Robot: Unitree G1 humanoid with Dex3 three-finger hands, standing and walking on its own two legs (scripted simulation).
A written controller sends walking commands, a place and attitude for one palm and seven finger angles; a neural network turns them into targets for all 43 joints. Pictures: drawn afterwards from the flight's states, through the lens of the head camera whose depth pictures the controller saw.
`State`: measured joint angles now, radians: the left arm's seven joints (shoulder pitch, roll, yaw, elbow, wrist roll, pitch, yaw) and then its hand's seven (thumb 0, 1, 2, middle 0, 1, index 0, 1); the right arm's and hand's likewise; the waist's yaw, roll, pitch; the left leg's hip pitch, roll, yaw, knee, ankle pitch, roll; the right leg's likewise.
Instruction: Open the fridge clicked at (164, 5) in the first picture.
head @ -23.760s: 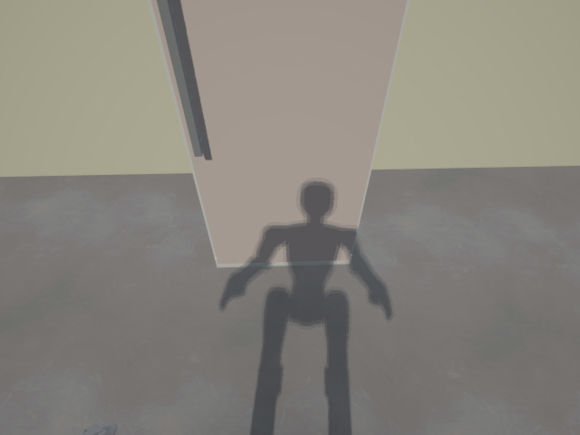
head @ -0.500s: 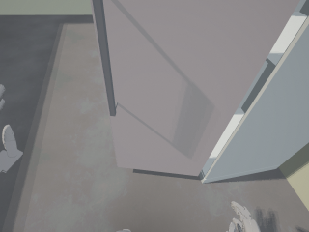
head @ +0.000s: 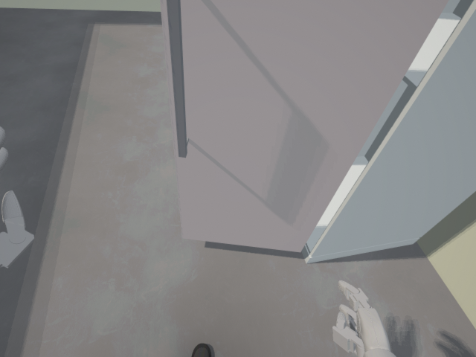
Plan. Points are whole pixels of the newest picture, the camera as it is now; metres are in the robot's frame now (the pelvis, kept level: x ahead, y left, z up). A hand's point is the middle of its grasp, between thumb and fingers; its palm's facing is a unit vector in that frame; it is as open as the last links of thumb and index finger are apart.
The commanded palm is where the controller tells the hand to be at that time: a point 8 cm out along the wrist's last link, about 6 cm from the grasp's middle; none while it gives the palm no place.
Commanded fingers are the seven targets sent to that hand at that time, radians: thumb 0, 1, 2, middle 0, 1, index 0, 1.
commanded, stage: stop stepping back and stand still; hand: left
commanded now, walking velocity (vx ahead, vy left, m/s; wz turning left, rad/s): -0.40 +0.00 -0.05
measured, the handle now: (180, 80) +0.63 +0.22 +0.12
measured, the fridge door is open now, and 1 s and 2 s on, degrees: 73 73 73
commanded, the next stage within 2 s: let the arm hang, fingers relaxed in 1.46 s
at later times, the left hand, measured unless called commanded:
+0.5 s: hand out of the picture +0.15 +0.29 +0.17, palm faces +0.39 -0.87 -0.31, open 7.5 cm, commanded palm +0.06 +0.33 +0.18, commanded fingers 0.00 0.90 0.90 -0.20 -0.30 -0.20 -0.30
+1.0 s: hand out of the picture +0.08 +0.33 +0.18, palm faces +0.41 -0.78 -0.48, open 7.5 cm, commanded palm +0.02 +0.37 +0.18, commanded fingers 0.00 0.90 0.90 -0.20 -0.30 -0.20 -0.30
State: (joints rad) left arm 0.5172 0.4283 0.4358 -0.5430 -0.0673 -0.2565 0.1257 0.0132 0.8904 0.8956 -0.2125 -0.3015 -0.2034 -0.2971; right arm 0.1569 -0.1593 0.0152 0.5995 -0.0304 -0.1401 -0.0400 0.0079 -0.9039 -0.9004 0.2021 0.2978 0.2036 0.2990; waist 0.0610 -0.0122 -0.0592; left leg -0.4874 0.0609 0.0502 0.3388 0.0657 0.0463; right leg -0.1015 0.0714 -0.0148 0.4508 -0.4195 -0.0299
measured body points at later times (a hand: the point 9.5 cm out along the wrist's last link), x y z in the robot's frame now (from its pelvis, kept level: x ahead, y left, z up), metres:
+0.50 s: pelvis -0.08 +0.04 -0.01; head -0.10 +0.08 +0.44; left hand +0.12 +0.34 +0.19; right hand +0.03 -0.22 -0.08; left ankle +0.14 +0.09 -0.73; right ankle -0.14 -0.07 -0.71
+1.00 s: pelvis -0.12 +0.07 +0.00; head -0.12 +0.08 +0.45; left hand +0.05 +0.37 +0.20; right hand +0.02 -0.14 -0.09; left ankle -0.09 +0.20 -0.74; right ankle -0.10 -0.03 -0.72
